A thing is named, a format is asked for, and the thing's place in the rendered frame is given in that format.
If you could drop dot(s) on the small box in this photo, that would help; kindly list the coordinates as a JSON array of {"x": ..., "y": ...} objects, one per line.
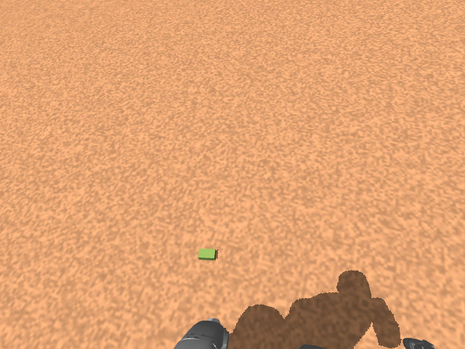
[{"x": 207, "y": 254}]

